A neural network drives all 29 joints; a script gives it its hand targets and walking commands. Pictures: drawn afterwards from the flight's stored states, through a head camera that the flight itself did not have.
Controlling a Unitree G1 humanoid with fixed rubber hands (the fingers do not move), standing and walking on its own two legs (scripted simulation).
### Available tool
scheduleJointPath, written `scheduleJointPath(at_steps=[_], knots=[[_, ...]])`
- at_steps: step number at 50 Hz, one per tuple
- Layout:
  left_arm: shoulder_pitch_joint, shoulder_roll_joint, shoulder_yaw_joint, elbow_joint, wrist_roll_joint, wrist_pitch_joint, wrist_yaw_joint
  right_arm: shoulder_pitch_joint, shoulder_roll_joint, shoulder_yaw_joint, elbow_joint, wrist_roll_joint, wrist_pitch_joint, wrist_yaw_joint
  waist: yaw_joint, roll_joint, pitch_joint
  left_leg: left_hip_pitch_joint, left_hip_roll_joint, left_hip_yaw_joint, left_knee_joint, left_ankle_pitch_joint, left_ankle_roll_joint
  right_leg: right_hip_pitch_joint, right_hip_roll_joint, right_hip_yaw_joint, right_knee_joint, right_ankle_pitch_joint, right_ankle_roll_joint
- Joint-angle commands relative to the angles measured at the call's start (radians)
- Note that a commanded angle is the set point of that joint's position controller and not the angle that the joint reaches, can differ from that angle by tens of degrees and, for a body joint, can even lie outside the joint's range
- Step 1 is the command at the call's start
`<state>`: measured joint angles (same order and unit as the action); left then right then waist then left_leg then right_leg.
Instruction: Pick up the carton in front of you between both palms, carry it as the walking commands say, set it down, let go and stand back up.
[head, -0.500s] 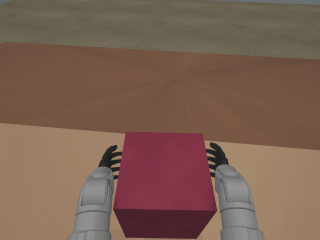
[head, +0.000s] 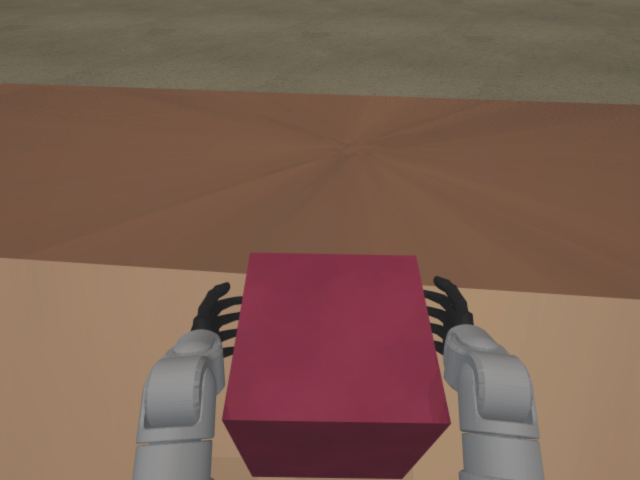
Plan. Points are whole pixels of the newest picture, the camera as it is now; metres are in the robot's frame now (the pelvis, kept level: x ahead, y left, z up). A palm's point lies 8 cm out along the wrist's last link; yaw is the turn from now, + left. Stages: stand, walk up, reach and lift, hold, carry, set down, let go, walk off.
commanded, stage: carry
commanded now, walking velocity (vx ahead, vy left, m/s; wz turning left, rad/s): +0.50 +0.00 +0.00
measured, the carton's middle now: (330, 371) +0.28 -0.01 +0.00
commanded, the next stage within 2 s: none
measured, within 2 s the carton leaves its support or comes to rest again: neither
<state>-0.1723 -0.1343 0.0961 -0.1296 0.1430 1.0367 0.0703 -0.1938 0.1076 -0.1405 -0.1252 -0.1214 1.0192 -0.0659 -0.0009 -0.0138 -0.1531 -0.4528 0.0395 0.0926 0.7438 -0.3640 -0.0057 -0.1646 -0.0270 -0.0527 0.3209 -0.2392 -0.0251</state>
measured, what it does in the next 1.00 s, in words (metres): walks ahead: left foot, then right foot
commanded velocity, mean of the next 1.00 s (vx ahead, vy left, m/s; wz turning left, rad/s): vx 0.50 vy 0.00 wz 0.00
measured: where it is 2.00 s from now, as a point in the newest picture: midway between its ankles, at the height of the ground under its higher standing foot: (331, 257)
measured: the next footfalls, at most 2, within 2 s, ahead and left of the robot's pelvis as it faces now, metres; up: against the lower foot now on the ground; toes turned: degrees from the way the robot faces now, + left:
left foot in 0.16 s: +0.18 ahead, +0.12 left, +0.00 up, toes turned +10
right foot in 0.56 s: +0.49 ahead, -0.12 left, +0.00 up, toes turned -15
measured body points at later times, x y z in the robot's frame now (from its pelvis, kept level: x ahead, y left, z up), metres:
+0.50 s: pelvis +0.27 +0.01 -0.01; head +0.27 +0.01 +0.44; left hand +0.56 +0.14 +0.07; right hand +0.54 -0.16 +0.07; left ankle +0.14 +0.11 -0.75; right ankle +0.40 -0.12 -0.72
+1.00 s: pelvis +0.61 -0.02 -0.02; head +0.61 -0.03 +0.43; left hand +0.88 +0.12 +0.07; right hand +0.88 -0.18 +0.07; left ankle +0.76 +0.09 -0.73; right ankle +0.45 -0.11 -0.75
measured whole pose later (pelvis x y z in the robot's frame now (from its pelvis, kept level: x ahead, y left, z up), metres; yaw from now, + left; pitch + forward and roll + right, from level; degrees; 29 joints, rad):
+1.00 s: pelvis +0.61 -0.02 -0.02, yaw -1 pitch +4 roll +1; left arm -0.09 -0.13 0.07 -0.43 0.09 1.19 0.08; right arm -0.11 0.13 -0.08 -0.43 -0.11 1.17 -0.09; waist 0.01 0.00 -0.08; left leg -0.56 0.08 0.21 0.53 -0.05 0.03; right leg 0.06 -0.04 -0.23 0.25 -0.37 0.01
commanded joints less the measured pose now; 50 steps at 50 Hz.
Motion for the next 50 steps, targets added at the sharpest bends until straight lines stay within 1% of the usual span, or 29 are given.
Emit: scheduleJointPath(at_steps=[1, 4, 5, 6, 7, 8, 9, 10, 11, 12, 13, 15, 16, 18, 21, 25, 27, 28, 29, 30, 31, 32, 34, 35, 36, 38, 44, 48, 50], knots=[[-0.523, -0.818, -0.696, -0.200, -0.396, 0.042, -0.221, -0.467, 0.917, 0.774, -0.107, 0.398, 0.065, 0.220, 0.029, -0.148, -0.132, -0.178, -0.008, 0.041, -0.096, 0.055, -0.009, 0.259, -0.217, 0.202, -0.147, 0.035, -0.115], [-0.436, -0.830, -0.703, -0.239, -0.412, 0.099, -0.227, -0.385, 0.900, 0.758, -0.169, 0.387, 0.118, 0.210, 0.034, -0.153, -0.130, -0.066, -0.029, 0.100, -0.243, 0.109, -0.010, 0.207, -0.206, 0.136, -0.096, 0.124, -0.116], [-0.417, -0.836, -0.706, -0.252, -0.418, 0.115, -0.230, -0.359, 0.897, 0.753, -0.187, 0.380, 0.133, 0.209, 0.028, -0.145, -0.131, 0.022, -0.041, 0.127, -0.315, 0.158, -0.008, 0.161, -0.194, 0.102, -0.053, 0.137, -0.103], [-0.400, -0.843, -0.710, -0.265, -0.424, 0.128, -0.234, -0.334, 0.894, 0.748, -0.204, 0.374, 0.146, 0.208, 0.017, -0.112, -0.146, 0.189, -0.058, 0.163, -0.388, 0.213, -0.001, 0.069, -0.173, 0.054, 0.027, 0.145, -0.082], [-0.391, -0.841, -0.710, -0.284, -0.430, 0.139, -0.236, -0.312, 0.909, 0.742, -0.208, 0.376, 0.159, 0.209, 0.007, -0.072, -0.186, 0.408, -0.036, 0.147, -0.390, 0.210, 0.019, -0.068, -0.155, 0.017, 0.131, 0.170, -0.056], [-0.396, -0.834, -0.705, -0.307, -0.439, 0.153, -0.240, -0.285, 0.906, 0.728, -0.217, 0.374, 0.170, 0.209, -0.013, 0.027, -0.239, 0.614, 0.107, -0.016, -0.410, 0.095, 0.049, -0.237, -0.125, -0.038, 0.331, 0.050, -0.014], [-0.456, -0.812, -0.711, -0.344, -0.460, 0.171, -0.242, -0.296, 0.879, 0.712, -0.214, 0.360, 0.177, 0.207, -0.027, 0.268, -0.257, 0.751, 0.371, -0.454, -0.516, -0.107, 0.159, -0.508, -0.016, -0.111, 0.603, -0.183, 0.035], [-0.520, -0.802, -0.724, -0.369, -0.477, 0.185, -0.245, -0.326, 0.886, 0.705, -0.213, 0.364, 0.181, 0.204, -0.030, 0.274, -0.222, 0.735, 0.458, -0.618, -0.550, -0.125, 0.262, -0.641, -0.013, -0.023, 0.757, -0.268, 0.014], [-0.555, -0.801, -0.724, -0.372, -0.490, 0.191, -0.248, -0.371, 0.898, 0.709, -0.246, 0.380, 0.186, 0.201, -0.028, 0.176, -0.194, 0.663, 0.443, -0.575, -0.549, -0.081, 0.261, -0.657, -0.070, 0.025, 0.835, -0.253, -0.005], [-0.568, -0.810, -0.723, -0.365, -0.498, 0.193, -0.249, -0.410, 0.906, 0.715, -0.264, 0.394, 0.192, 0.199, -0.025, 0.098, -0.169, 0.586, 0.408, -0.491, -0.560, -0.034, 0.240, -0.645, -0.099, 0.036, 0.847, -0.209, -0.015], [-0.565, -0.823, -0.717, -0.346, -0.499, 0.196, -0.248, -0.441, 0.909, 0.722, -0.274, 0.405, 0.198, 0.197, -0.020, 0.042, -0.160, 0.528, 0.371, -0.400, -0.588, -0.054, 0.202, -0.611, -0.121, 0.037, 0.800, -0.147, -0.013], [-0.537, -0.835, -0.700, -0.314, -0.485, 0.199, -0.239, -0.452, 0.914, 0.733, -0.266, 0.424, 0.208, 0.201, -0.019, 0.081, -0.138, 0.478, 0.307, -0.232, -0.623, 0.051, 0.160, -0.553, -0.114, -0.005, 0.661, -0.058, 0.010], [-0.517, -0.838, -0.694, -0.298, -0.469, 0.200, -0.234, -0.440, 0.916, 0.736, -0.253, 0.430, 0.212, 0.206, -0.017, 0.103, -0.137, 0.477, 0.288, -0.183, -0.625, 0.103, 0.155, -0.533, -0.106, -0.022, 0.603, -0.028, 0.021], [-0.474, -0.845, -0.682, -0.261, -0.438, 0.201, -0.223, -0.421, 0.915, 0.737, -0.230, 0.440, 0.218, 0.216, -0.017, 0.111, -0.127, 0.498, 0.255, -0.112, -0.616, 0.204, 0.151, -0.522, -0.088, -0.058, 0.477, 0.031, 0.036], [-0.442, -0.857, -0.674, -0.235, -0.407, 0.197, -0.214, -0.408, 0.912, 0.739, -0.209, 0.445, 0.218, 0.231, -0.020, 0.142, -0.091, 0.500, 0.220, -0.018, -0.585, 0.362, 0.132, -0.464, -0.051, -0.120, 0.304, 0.101, 0.034], [-0.453, -0.875, -0.681, -0.267, -0.405, 0.187, -0.216, -0.396, 0.923, 0.739, -0.218, 0.431, 0.207, 0.238, -0.020, 0.183, -0.044, 0.492, 0.213, 0.044, -0.536, 0.441, 0.096, -0.341, -0.035, -0.167, 0.191, 0.190, 0.010], [-0.426, -0.877, -0.681, -0.269, -0.405, 0.182, -0.221, -0.384, 0.923, 0.744, -0.227, 0.421, 0.202, 0.238, -0.003, 0.159, -0.080, 0.457, 0.185, 0.116, -0.370, 0.579, 0.067, -0.149, 0.013, -0.231, 0.129, 0.165, -0.003], [-0.408, -0.873, -0.678, -0.264, -0.406, 0.179, -0.225, -0.368, 0.918, 0.746, -0.229, 0.415, 0.201, 0.238, 0.007, 0.117, -0.139, 0.382, 0.145, 0.161, -0.198, 0.612, 0.041, 0.045, 0.042, -0.258, 0.123, 0.104, -0.007], [-0.404, -0.866, -0.678, -0.263, -0.407, 0.176, -0.227, -0.384, 0.899, 0.746, -0.234, 0.414, 0.199, 0.238, 0.030, 0.031, -0.214, 0.230, 0.122, 0.155, 0.028, 0.408, 0.011, 0.244, -0.101, -0.070, 0.099, -0.008, -0.024], [-0.413, -0.846, -0.670, -0.242, -0.396, 0.167, -0.233, -0.405, 0.907, 0.761, -0.259, 0.418, 0.205, 0.236, 0.032, -0.244, -0.295, -0.071, 0.004, 0.113, 0.352, 0.116, -0.037, 0.458, -0.391, 0.432, -0.035, -0.241, -0.168], [-0.401, -0.875, -0.679, -0.237, -0.410, 0.159, -0.235, -0.416, 0.890, 0.762, -0.264, 0.415, 0.199, 0.238, 0.029, -0.265, -0.252, -0.228, -0.031, 0.000, 0.491, -0.111, -0.016, 0.444, -0.430, 0.571, -0.132, -0.099, -0.212], [-0.427, -0.898, -0.689, -0.263, -0.426, 0.152, -0.237, -0.427, 0.924, 0.772, -0.251, 0.417, 0.189, 0.240, 0.022, -0.202, -0.246, -0.256, 0.035, -0.063, 0.548, -0.092, 0.017, 0.418, -0.405, 0.453, -0.100, 0.042, -0.192], [-0.465, -0.950, -0.714, -0.295, -0.440, 0.132, -0.241, -0.417, 0.981, 0.781, -0.249, 0.420, 0.165, 0.241, 0.015, -0.035, -0.240, -0.241, 0.100, -0.085, 0.486, 0.018, 0.039, 0.317, -0.353, 0.278, -0.070, 0.206, -0.137], [-0.472, -0.963, -0.723, -0.308, -0.448, 0.124, -0.244, -0.404, 1.001, 0.785, -0.248, 0.419, 0.153, 0.238, 0.013, -0.038, -0.239, -0.202, 0.112, -0.079, 0.423, 0.065, 0.035, 0.273, -0.329, 0.201, -0.087, 0.222, -0.105], [-0.465, -0.969, -0.730, -0.315, -0.454, 0.117, -0.248, -0.384, 1.013, 0.789, -0.247, 0.413, 0.142, 0.234, 0.013, -0.065, -0.246, -0.177, 0.100, -0.055, 0.382, 0.094, 0.030, 0.260, -0.310, 0.144, -0.096, 0.245, -0.090], [-0.429, -0.964, -0.738, -0.318, -0.462, 0.109, -0.257, -0.327, 1.022, 0.790, -0.239, 0.391, 0.125, 0.224, 0.013, -0.098, -0.233, -0.181, 0.085, -0.018, 0.292, 0.123, 0.020, 0.260, -0.283, 0.068, -0.110, 0.269, -0.089], [-0.375, -0.888, -0.731, -0.349, -0.461, 0.113, -0.268, -0.296, 0.975, 0.796, -0.293, 0.378, 0.123, 0.205, 0.018, -0.124, -0.100, -0.207, 0.048, 0.078, -0.064, 0.266, 0.007, 0.266, -0.224, -0.066, -0.130, 0.346, -0.093], [-0.355, -0.821, -0.705, -0.368, -0.437, 0.145, -0.250, -0.307, 0.904, 0.784, -0.333, 0.399, 0.165, 0.209, 0.020, -0.143, -0.028, -0.105, 0.020, 0.133, -0.220, 0.346, 0.037, 0.251, -0.217, -0.112, -0.117, 0.412, -0.082], [-0.355, -0.793, -0.696, -0.368, -0.427, 0.165, -0.242, -0.311, 0.872, 0.768, -0.328, 0.406, 0.187, 0.214, 0.014, -0.143, -0.046, 0.010, -0.001, 0.156, -0.253, 0.328, 0.051, 0.258, -0.215, -0.143, -0.017, 0.520, -0.062]])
